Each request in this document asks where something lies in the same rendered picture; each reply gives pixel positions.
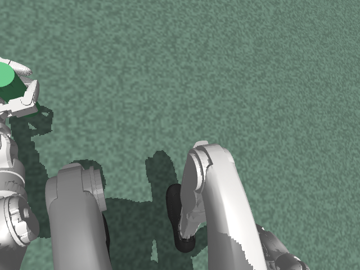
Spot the right robot arm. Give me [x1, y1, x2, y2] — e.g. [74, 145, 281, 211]
[274, 253, 310, 270]

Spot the left robot hand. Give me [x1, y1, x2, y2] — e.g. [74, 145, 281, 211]
[0, 57, 39, 124]

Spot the right robot foot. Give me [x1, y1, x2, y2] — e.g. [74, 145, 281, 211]
[166, 184, 196, 253]

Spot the left robot foot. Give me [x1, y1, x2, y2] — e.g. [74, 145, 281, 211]
[102, 213, 111, 262]

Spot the right robot hand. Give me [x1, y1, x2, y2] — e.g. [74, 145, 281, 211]
[256, 224, 290, 270]

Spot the left robot arm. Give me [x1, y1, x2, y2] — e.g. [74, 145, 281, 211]
[0, 122, 39, 270]

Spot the can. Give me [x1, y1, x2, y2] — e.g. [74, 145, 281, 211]
[0, 62, 40, 118]

